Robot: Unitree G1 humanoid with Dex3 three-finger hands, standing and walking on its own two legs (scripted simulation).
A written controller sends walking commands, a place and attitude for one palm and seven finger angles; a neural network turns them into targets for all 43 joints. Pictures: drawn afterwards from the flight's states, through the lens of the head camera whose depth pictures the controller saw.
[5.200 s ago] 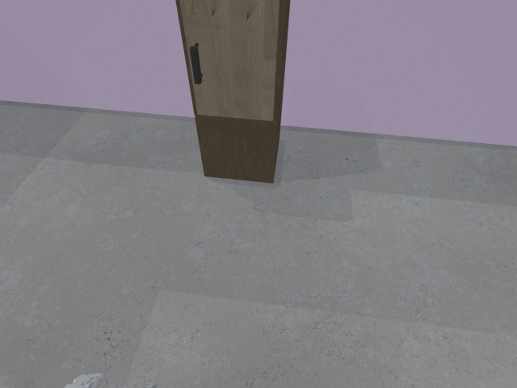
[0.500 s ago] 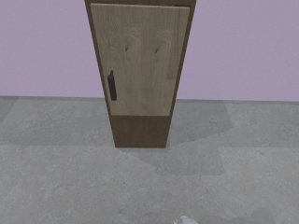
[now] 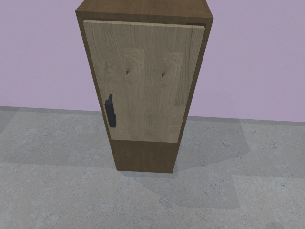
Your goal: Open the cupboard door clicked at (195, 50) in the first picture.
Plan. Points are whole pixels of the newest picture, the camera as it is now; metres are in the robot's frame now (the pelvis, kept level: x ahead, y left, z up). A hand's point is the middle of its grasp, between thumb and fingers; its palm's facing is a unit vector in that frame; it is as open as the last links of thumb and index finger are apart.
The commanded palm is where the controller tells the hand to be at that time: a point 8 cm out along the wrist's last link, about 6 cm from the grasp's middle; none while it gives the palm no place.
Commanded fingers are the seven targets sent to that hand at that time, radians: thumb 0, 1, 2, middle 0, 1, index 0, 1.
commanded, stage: come to a stop and stand still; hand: left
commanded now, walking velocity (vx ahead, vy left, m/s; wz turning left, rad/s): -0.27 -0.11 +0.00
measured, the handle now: (111, 110) +0.56 +0.21 -0.09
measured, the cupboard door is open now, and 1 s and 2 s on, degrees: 0 0 0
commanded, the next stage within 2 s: look again from close up in 0.92 s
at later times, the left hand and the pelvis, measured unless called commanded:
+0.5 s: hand out of the picture +0.02 +0.15 -0.16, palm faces +0.02 -0.96 -0.28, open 7.3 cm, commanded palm none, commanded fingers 0.00 0.90 0.90 -0.20 -0.30 -0.20 -0.30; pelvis -0.02 -0.05 +0.00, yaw -1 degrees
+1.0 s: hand out of the picture -0.05 +0.12 -0.17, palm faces +0.04 -0.98 -0.18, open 7.3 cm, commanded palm none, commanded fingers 0.00 0.90 0.90 -0.20 -0.30 -0.20 -0.30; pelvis -0.04 -0.05 +0.01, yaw -1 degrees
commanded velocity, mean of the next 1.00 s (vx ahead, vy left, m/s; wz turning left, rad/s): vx -0.04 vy -0.02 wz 0.00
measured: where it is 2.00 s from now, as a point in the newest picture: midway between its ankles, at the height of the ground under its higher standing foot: outside the picture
